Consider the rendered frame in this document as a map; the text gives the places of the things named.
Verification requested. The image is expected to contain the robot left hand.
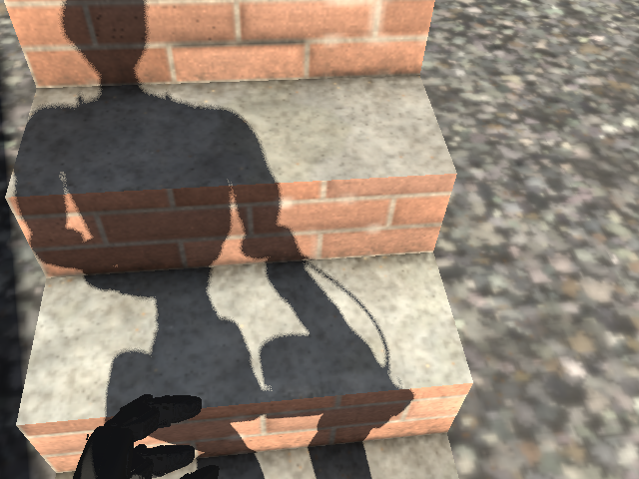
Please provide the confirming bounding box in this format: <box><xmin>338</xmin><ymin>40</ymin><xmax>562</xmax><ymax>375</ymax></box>
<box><xmin>73</xmin><ymin>394</ymin><xmax>220</xmax><ymax>479</ymax></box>

